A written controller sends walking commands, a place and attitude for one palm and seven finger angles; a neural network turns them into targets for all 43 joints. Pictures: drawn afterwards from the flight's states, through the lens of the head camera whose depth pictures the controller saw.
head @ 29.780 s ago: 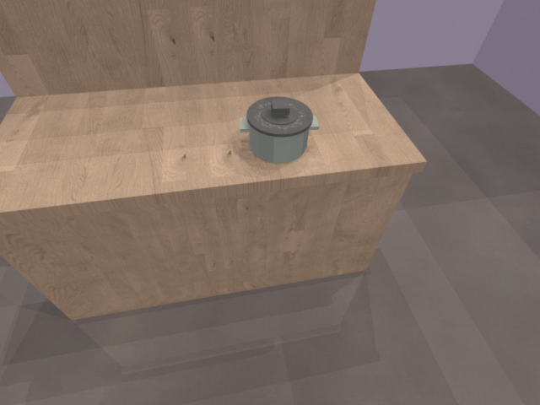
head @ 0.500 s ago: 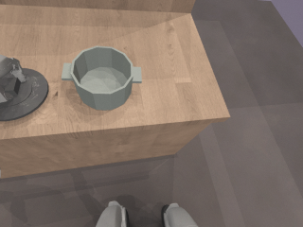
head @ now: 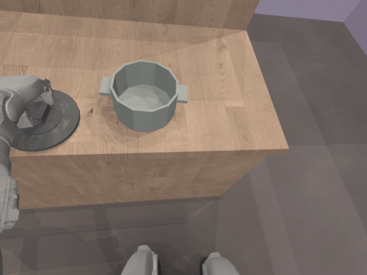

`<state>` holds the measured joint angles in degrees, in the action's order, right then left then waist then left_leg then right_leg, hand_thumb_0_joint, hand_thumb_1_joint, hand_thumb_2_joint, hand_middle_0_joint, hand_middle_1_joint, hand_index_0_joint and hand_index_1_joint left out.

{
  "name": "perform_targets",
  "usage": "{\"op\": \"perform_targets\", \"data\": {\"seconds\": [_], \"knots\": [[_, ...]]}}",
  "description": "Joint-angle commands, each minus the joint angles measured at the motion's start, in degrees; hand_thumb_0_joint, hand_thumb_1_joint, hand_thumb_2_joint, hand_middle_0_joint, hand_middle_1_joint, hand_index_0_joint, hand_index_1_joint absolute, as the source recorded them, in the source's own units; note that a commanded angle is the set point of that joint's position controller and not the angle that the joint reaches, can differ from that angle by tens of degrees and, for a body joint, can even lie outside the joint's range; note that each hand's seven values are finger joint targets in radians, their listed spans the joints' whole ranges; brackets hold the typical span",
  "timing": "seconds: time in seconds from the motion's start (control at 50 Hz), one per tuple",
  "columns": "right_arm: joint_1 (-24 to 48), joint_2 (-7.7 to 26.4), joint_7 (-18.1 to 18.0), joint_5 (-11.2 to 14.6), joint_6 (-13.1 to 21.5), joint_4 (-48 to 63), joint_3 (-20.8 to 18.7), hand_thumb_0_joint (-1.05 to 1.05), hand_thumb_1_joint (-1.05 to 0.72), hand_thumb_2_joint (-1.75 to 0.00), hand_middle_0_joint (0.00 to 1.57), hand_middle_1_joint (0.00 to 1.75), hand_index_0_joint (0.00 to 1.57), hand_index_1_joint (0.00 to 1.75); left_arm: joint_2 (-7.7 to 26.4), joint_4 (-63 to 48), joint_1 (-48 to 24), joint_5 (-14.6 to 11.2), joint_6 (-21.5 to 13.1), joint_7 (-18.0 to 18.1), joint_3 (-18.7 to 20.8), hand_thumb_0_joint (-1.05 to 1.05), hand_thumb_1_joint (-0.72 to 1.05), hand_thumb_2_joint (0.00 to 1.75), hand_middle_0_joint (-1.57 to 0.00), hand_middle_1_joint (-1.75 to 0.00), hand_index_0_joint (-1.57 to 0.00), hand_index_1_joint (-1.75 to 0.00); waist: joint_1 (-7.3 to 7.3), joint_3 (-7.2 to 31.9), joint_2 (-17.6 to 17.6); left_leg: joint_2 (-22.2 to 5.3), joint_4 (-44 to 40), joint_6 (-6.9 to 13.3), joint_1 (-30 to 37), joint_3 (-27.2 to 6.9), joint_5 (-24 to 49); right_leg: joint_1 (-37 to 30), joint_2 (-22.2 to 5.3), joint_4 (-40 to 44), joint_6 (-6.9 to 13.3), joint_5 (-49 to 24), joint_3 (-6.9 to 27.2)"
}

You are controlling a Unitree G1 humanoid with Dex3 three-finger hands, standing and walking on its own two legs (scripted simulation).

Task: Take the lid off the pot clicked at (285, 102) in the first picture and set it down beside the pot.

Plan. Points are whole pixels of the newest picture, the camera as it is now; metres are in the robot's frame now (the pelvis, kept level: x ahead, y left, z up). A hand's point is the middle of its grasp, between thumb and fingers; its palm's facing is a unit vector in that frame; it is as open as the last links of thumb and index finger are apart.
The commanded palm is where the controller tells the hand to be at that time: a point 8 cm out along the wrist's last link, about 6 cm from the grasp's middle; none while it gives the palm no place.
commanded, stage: open the fingers wide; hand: left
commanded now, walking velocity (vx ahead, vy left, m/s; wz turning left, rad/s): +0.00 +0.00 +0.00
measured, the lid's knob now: (36, 112) +0.48 +0.33 -0.03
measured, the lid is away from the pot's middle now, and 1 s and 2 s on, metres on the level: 0.26 0.26 0.26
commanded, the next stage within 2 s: raise the empty hand in 0.56 s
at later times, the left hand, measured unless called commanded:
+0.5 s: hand (32, 107) +0.47 +0.32 +0.01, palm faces -0.46 -0.13 -0.88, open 10.8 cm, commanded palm +0.51 +0.29 +0.06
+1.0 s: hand (27, 98) +0.47 +0.32 +0.04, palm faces -0.44 -0.12 -0.89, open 11.0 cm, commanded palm +0.52 +0.30 +0.10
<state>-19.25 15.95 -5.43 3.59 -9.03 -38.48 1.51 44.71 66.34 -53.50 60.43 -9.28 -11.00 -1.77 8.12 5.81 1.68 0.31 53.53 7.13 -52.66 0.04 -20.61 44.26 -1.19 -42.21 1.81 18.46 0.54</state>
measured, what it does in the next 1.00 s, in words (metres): stands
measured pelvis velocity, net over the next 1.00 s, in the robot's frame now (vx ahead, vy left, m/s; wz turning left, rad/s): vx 0.01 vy -0.01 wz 0.00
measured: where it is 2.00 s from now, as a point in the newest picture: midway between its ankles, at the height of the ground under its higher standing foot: outside the picture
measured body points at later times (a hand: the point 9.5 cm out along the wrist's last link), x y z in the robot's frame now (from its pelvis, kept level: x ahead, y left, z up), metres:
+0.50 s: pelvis +0.00 +0.00 +0.00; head +0.12 +0.05 +0.43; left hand +0.49 +0.33 +0.06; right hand -0.01 -0.28 -0.10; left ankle +0.04 +0.03 -0.69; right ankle +0.02 -0.22 -0.68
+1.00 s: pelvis +0.01 -0.01 +0.01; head +0.12 +0.04 +0.44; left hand +0.49 +0.32 +0.09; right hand +0.01 -0.29 -0.09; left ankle +0.04 +0.03 -0.69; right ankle +0.02 -0.22 -0.68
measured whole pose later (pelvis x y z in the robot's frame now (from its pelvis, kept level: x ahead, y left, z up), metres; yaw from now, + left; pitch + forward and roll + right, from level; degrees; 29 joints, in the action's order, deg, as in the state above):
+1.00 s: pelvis +0.01 -0.01 +0.01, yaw +0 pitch +19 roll -7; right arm -20.6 15.6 -4.9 4.1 -9.3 -39.2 1.5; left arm 45.1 67.5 -56.1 60.4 -6.8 -13.2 -1.3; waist 8.4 6.3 2.2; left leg 0.1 51.5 6.5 -50.2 0.1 -20.6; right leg 42.1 -0.7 -40.4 0.8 18.2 1.3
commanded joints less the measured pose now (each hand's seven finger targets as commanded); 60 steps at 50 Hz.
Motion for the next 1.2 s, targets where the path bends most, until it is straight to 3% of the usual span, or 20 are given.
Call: {"op": "perform_targets", "data": {"seconds": [0.0, 0.06, 0.18, 0.24, 0.26, 0.34, 0.48, 0.56, 0.64, 0.66, 0.7, 0.72, 0.76, 0.8, 0.86, 0.92, 0.96, 1.06, 1.1, 1.18], "knots": [[-8.9, 12.5, -0.9, -0.3, 0.7, 2.1, -3.8, 0.00, -0.90, -0.90, 0.20, 0.30, 0.20, 0.30, 16.7, -9.5, -25.2, -0.8, 0.4, 2.7, 4.7, 0.00, 0.23, 0.65, -0.42, -0.98, -0.42, -0.98, 1.29, 23.1, 11.1, -3.6, -9.4, -5.7, 37.6, -10.2, 15.0, 11.0, 5.0, 2.7, 1.1, 0.3, -5.4], [-9.4, 12.5, -1.0, -0.4, 0.7, 2.2, -3.9, 0.00, -0.90, -0.90, 0.20, 0.30, 0.20, 0.30, 15.3, -9.3, -25.7, -0.8, 1.1, 2.5, 3.5, 0.00, 0.18, 0.63, -0.39, -0.96, -0.40, -0.97, 1.88, 24.8, 10.5, -3.1, -9.2, -5.4, 37.1, -9.3, 14.9, 9.8, 5.3, 3.0, 0.9, -0.1, -5.3], [-9.7, 12.5, -1.3, -0.4, 0.8, 2.2, -3.6, 0.00, -0.90, -0.90, 0.20, 0.30, 0.20, 0.30, 19.5, -9.0, -25.1, -0.1, 0.7, 2.0, 6.2, 0.00, 0.08, 0.58, -0.34, -0.94, -0.34, -0.94, 1.24, 24.9, 10.6, -3.0, -8.5, -5.1, 35.8, -8.3, 16.6, 8.5, 5.5, 2.9, 1.0, -0.9, -5.3], [-10.0, 12.7, -1.3, -0.6, 0.6, 1.8, -3.7, 0.00, -0.90, -0.90, 0.20, 0.30, 0.20, 0.30, 18.8, -9.2, -25.8, 0.2, 0.4, 1.6, 5.5, 0.00, 0.03, 0.55, -0.32, -0.92, -0.32, -0.92, 1.42, 24.4, 12.2, -3.3, -8.6, -5.6, 36.5, -9.0, 17.1, 10.5, 5.5, 2.4, 1.1, -0.2, -5.6], [-9.7, 12.4, -1.2, -0.3, 0.7, 1.8, -3.7, 0.00, -0.90, -0.90, 0.20, 0.30, 0.20, 0.30, 16.5, -7.7, -25.5, 0.1, 0.6, 1.5, 3.8, 0.00, 0.03, 0.55, -0.32, -0.92, -0.32, -0.92, 1.83, 22.8, 12.5, -3.3, -8.7, -5.5, 36.1, -8.7, 15.7, 11.7, 5.5, 2.5, 1.1, 0.3, -5.7], [-10.6, 12.6, -1.3, -0.8, 0.3, 1.5, -4.2, 0.00, -0.90, -0.90, 0.20, 0.30, 0.20, 0.30, 18.0, -10.9, -27.0, 0.1, 0.2, 1.2, 5.3, 0.00, 0.03, 0.56, -0.32, -0.92, -0.32, -0.92, 1.57, 26.4, 13.3, -3.8, -8.4, -6.0, 39.4, -10.0, 20.5, 11.7, 5.6, 2.4, 1.0, -0.9, -5.5], [-10.7, 12.5, -1.1, -0.9, -0.2, 1.4, -4.2, 0.00, -0.90, -0.90, 0.20, 0.30, 0.20, 0.30, 19.6, -10.5, -25.8, 0.3, 0.3, 1.5, 6.8, 0.00, 0.03, 0.55, -0.32, -0.92, -0.32, -0.92, 1.18, 27.1, 12.6, -3.6, -8.0, -5.9, 38.6, -9.1, 22.0, 10.0, 5.7, 2.7, 1.0, -1.8, -5.5], [-10.2, 12.4, -0.8, -0.6, -0.3, 1.4, -3.9, 0.00, -0.90, -0.90, 0.20, 0.30, 0.20, 0.30, 17.7, -7.6, -24.8, 0.2, 0.8, 1.6, 5.2, 0.00, 0.03, 0.56, -0.32, -0.92, -0.32, -0.92, 1.67, 23.8, 11.3, -3.5, -7.8, -5.6, 36.5, -8.5, 20.7, 10.8, 5.8, 2.7, 1.0, -1.4, -5.6], [-10.5, 12.3, -0.6, -0.7, -0.5, 1.4, -4.4, 0.00, -0.90, -0.90, 0.20, 0.30, 0.20, 0.30, 15.9, -9.4, -26.7, 0.4, 0.9, 1.6, 4.1, 0.00, 0.03, 0.56, -0.32, -0.91, -0.32, -0.91, 2.10, 25.7, 12.1, -3.9, -7.8, -6.1, 39.4, -9.6, 22.2, 12.3, 5.8, 2.4, 0.8, -1.5, -5.7], [-10.2, 12.3, -0.6, -0.7, -0.4, 1.3, -4.3, 0.00, -0.90, -0.90, 0.20, 0.30, 0.20, 0.30, 16.9, -10.4, -27.3, 0.1, 1.0, 1.5, 4.7, 0.00, 0.03, 0.56, -0.32, -0.91, -0.32, -0.91, 1.78, 25.6, 13.2, -3.8, -8.0, -5.7, 38.9, -8.8, 21.1, 11.2, 5.7, 2.9, 0.9, -1.5, -5.5], [-10.6, 12.3, -1.0, -0.9, -0.4, 1.8, -4.3, 0.00, -0.90, -0.90, 0.20, 0.30, 0.20, 0.30, 23.1, -14.1, -27.4, 0.4, 0.2, 1.8, 9.5, 0.00, 0.03, 0.56, -0.32, -0.91, -0.32, -0.91, 0.40, 30.5, 14.6, -3.6, -7.7, -6.0, 41.6, -8.7, 26.0, 7.7, 5.6, 2.9, 1.0, -3.6, -5.1], [-11.0, 12.0, -1.1, -1.0, -0.5, 1.8, -4.4, 0.00, -0.90, -0.90, 0.20, 0.30, 0.20, 0.30, 23.2, -16.1, -28.1, 0.4, 0.1, 1.9, 9.5, 0.00, 0.03, 0.56, -0.32, -0.91, -0.32, -0.91, 0.36, 32.9, 16.1, -3.6, -7.7, -6.6, 44.0, -8.7, 29.8, 6.8, 5.6, 3.1, 1.0, -4.8, -5.1], [-9.9, 11.7, -0.8, -0.9, -0.6, 1.4, -4.6, 0.00, -0.90, -0.90, 0.20, 0.30, 0.20, 0.30, 18.4, -14.2, -27.0, 0.2, 0.7, 1.9, 6.5, 0.00, 0.03, 0.56, -0.32, -0.91, -0.32, -0.91, 0.91, 29.4, 16.7, -4.0, -8.2, -7.5, 44.6, -9.3, 29.8, 9.4, 5.6, 3.5, 1.0, -4.0, -5.8], [-9.8, 11.7, -0.4, -0.6, -0.5, 1.0, -4.6, 0.00, -0.90, -0.90, 0.20, 0.30, 0.20, 0.30, 14.6, -11.1, -27.0, -0.3, 1.6, 1.8, 3.7, 0.00, 0.03, 0.56, -0.32, -0.91, -0.32, -0.91, 1.73, 24.9, 13.9, -4.1, -9.2, -6.9, 42.6, -9.6, 25.8, 11.0, 5.7, 4.0, 0.8, -2.5, -6.0], [-9.7, 12.1, -0.1, 0.1, -0.2, 1.2, -4.1, 0.00, -0.90, -0.90, 0.20, 0.30, 0.20, 0.30, 13.5, -7.5, -27.3, -0.9, 3.2, 1.0, 1.8, 0.00, 0.03, 0.56, -0.32, -0.91, -0.32, -0.91, 1.96, 20.9, 10.5, -3.3, -10.5, -5.2, 37.7, -8.1, 16.4, 9.1, 5.6, 5.0, 0.9, -0.8, -5.5], [-10.3, 12.0, -0.3, 0.1, 0.3, 1.1, -4.1, 0.00, -0.90, -0.90, 0.20, 0.30, 0.20, 0.30, 14.6, -8.7, -28.9, -0.5, 2.9, 0.0, 2.0, 0.00, 0.03, 0.56, -0.32, -0.91, -0.32, -0.91, 1.70, 22.9, 11.9, -3.2, -10.7, -5.6, 39.6, -8.4, 18.3, 8.0, 5.6, 5.0, 1.0, -1.3, -5.4], [-10.3, 11.9, -0.7, 0.1, 0.6, 1.5, -4.0, 0.00, -0.90, -0.90, 0.20, 0.30, 0.20, 0.30, 19.3, -11.7, -29.1, -0.4, 1.9, -0.5, 5.5, 0.00, 0.03, 0.56, -0.32, -0.91, -0.32, -0.91, 0.79, 26.4, 12.0, -2.9, -10.6, -5.2, 40.7, -7.7, 20.1, 4.2, 5.5, 5.6, 1.0, -3.1, -4.9], [-9.9, 12.1, -1.3, 0.5, 1.1, 1.9, -3.5, 0.00, -0.90, -0.90, 0.20, 0.30, 0.20, 0.30, 20.4, -9.1, -27.4, -1.2, 1.1, -1.5, 5.6, 0.00, 0.03, 0.56, -0.32, -0.91, -0.32, -0.91, 1.05, 22.9, 8.5, -2.4, -11.3, -4.1, 36.8, -5.7, 18.3, 1.3, 5.5, 6.8, 0.6, -3.9, -4.8], [-9.7, 12.1, -1.3, 0.5, 1.3, 2.1, -3.4, 0.00, -0.90, -0.90, 0.20, 0.30, 0.20, 0.30, 21.6, -9.1, -26.7, -0.9, 0.6, -1.8, 6.5, 0.00, 0.03, 0.56, -0.32, -0.91, -0.32, -0.91, 0.20, 22.2, 10.9, -2.3, -11.7, -4.5, 37.5, -5.5, 20.4, 0.9, 5.2, 6.9, 1.1, -4.5, -4.9], [-9.6, 12.1, -1.2, 0.6, 1.2, 2.0, -3.8, 0.00, -0.90, -0.90, 0.20, 0.30, 0.20, 0.30, 20.3, -9.3, -26.5, -1.1, 0.5, -2.6, 5.5, 0.00, 0.03, 0.56, -0.32, -0.91, -0.32, -0.91, 0.33, 21.6, 10.8, -2.6, -12.2, -4.8, 39.0, -5.8, 21.4, 1.0, 5.3, 7.7, 1.0, -4.8, -5.1]]}}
